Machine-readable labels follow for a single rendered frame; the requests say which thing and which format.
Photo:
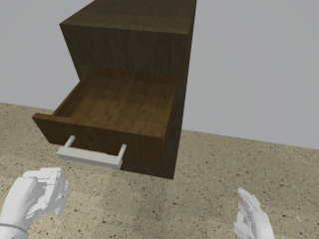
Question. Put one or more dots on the cabinet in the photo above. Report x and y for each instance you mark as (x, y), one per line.
(152, 36)

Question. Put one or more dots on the right robot hand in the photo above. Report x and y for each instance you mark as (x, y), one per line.
(258, 224)

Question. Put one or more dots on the handle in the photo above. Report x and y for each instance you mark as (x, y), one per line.
(89, 157)

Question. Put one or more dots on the left robot hand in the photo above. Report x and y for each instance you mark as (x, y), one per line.
(45, 186)

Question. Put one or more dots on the drawer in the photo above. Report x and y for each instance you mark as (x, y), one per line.
(110, 107)

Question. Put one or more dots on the robot left forearm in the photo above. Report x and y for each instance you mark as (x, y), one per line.
(8, 231)

